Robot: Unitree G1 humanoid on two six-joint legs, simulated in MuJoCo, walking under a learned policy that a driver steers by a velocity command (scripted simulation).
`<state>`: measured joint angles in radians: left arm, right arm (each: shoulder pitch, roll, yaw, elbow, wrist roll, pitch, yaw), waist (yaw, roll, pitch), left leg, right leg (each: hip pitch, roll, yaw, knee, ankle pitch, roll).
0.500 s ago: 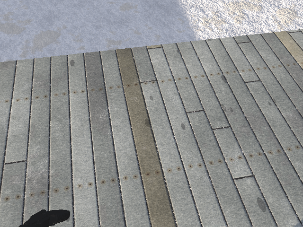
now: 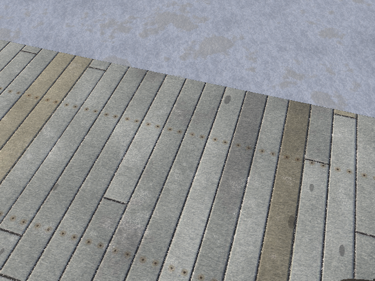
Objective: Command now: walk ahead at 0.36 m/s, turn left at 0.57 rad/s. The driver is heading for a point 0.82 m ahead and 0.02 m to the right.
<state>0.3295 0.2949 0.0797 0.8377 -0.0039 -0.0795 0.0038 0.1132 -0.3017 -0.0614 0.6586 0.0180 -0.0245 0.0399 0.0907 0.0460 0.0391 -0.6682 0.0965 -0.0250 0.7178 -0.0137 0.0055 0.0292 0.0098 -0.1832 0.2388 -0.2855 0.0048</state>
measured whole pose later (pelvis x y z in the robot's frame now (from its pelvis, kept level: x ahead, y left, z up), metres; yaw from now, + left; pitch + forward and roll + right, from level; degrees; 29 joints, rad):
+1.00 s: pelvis +0.20 -0.01 +0.00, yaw -4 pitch +2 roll +1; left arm 0.14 0.30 0.07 0.64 -0.03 0.06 -0.02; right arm 0.17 -0.30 -0.08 0.71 0.01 0.03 -0.04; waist -0.03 0.01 0.06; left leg -0.25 0.08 0.15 0.50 -0.28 -0.02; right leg -0.41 -0.04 -0.03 0.78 -0.38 0.04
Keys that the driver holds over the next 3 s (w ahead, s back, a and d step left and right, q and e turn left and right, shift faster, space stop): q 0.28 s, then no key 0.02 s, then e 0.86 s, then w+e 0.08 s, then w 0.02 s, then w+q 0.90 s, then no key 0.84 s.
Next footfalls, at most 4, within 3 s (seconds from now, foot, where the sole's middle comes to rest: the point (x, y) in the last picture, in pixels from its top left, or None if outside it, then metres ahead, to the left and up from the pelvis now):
0.10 left None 0.23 0.13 -0.78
0.52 right None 0.28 -0.11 -0.78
1.04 right None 0.24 -0.14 -0.78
1.58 left None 0.37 0.07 -0.78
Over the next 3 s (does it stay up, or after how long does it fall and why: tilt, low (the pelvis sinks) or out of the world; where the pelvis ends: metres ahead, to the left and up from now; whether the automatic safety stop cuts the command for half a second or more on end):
stays up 0.80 -0.02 0.00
